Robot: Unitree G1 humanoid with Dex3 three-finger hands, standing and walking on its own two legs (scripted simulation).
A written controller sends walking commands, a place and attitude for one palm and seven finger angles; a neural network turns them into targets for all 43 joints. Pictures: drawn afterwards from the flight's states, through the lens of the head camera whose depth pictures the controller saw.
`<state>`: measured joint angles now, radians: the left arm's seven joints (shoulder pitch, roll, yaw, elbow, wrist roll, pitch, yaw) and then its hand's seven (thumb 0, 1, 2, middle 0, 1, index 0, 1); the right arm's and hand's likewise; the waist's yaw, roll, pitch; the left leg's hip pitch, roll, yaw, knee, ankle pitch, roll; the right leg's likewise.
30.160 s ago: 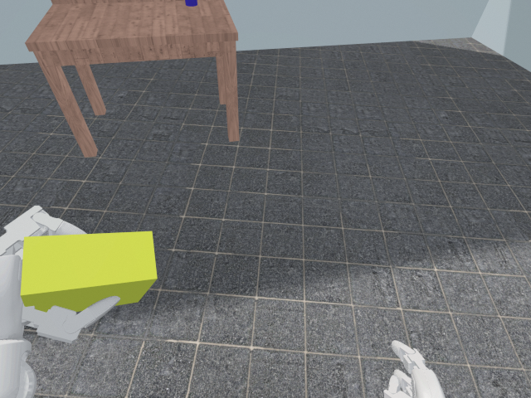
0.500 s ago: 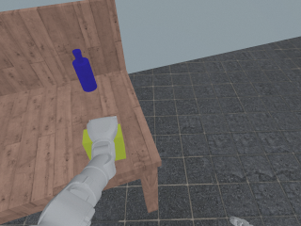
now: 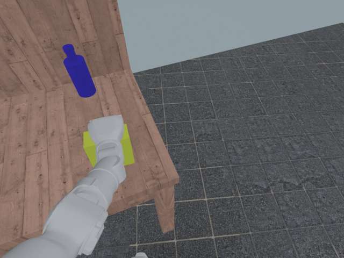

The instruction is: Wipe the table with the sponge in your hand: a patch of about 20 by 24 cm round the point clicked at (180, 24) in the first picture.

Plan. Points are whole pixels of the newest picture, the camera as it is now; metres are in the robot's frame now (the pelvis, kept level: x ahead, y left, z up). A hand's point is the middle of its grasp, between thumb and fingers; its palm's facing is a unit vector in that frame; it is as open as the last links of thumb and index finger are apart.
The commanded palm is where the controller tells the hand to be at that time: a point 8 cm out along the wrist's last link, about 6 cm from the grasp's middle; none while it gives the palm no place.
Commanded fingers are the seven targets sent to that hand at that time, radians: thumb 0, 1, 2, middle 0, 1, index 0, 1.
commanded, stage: wipe forward along the third lane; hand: left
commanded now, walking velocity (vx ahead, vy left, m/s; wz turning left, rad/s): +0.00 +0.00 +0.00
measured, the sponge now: (112, 152) +0.41 +0.18 -0.04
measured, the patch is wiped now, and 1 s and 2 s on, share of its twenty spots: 0.95 1.00 1.00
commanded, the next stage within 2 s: wipe back along the third lane in 0.76 s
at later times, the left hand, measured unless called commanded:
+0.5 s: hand (104, 126) +0.47 +0.20 +0.00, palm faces -0.08 +0.02 -1.00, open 9.8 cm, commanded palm +0.45 +0.19 +0.03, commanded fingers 0.00 0.10 1.30 -1.20 -1.60 -1.20 -1.60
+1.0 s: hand (102, 119) +0.50 +0.21 +0.00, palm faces -0.06 +0.03 -1.00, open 9.8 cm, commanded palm +0.47 +0.19 +0.03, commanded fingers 0.00 0.10 1.30 -1.20 -1.60 -1.20 -1.60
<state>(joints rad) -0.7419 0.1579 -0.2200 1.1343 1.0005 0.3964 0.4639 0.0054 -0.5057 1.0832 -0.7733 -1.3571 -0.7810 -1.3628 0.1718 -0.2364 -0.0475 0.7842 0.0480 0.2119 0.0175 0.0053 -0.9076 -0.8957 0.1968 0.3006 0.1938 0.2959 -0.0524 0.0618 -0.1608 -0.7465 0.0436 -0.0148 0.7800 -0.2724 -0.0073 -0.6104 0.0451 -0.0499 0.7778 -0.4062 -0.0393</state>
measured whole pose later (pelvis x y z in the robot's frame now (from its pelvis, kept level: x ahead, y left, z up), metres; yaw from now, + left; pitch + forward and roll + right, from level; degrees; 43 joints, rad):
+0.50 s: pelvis +0.00 +0.03 -0.01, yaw -1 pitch +19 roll -3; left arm -0.97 0.25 -0.16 1.31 1.01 0.41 0.46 0.01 -0.51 1.08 -0.77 -1.36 -0.78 -1.36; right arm 0.23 -0.23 -0.04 0.79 0.03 0.18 0.04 0.00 -0.91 -0.90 0.20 0.30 0.20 0.30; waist -0.12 0.06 -0.17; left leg -0.89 0.04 0.00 0.85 -0.29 0.02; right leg -0.74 0.04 -0.04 0.81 -0.40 -0.01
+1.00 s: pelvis +0.00 +0.04 -0.02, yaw -3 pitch +22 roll -5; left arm -1.05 0.30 -0.16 1.32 1.02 0.42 0.45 0.00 -0.51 1.09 -0.77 -1.36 -0.78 -1.37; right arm 0.27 -0.23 -0.04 0.77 0.02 0.17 0.07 0.00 -0.91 -0.90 0.20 0.30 0.20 0.30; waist -0.14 0.06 -0.18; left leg -1.00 0.05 0.00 0.93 -0.32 0.04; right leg -0.83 0.05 -0.03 0.86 -0.41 0.01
